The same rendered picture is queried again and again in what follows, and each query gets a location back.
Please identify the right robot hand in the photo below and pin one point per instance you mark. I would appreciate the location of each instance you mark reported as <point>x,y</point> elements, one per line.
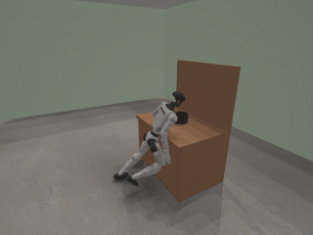
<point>166,158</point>

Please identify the pot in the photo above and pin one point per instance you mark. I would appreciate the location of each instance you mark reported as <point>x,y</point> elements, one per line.
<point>182,117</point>

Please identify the table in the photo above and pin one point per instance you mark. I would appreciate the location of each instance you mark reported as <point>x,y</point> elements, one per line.
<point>198,149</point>

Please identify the right robot forearm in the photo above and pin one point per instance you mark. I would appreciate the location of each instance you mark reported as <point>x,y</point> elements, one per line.
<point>164,143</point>

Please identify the robot left upper arm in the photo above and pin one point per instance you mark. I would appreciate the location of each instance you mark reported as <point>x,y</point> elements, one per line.
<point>158,108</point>

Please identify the robot right upper arm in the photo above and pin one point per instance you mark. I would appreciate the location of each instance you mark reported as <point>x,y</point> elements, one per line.
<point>172,118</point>

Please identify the robot left shin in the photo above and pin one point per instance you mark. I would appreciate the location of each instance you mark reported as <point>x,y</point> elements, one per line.
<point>128,165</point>

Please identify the robot head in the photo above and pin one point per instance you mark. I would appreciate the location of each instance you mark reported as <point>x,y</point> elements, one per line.
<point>178,96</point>

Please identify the lid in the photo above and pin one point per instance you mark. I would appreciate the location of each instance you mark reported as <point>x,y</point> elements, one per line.
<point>138,164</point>

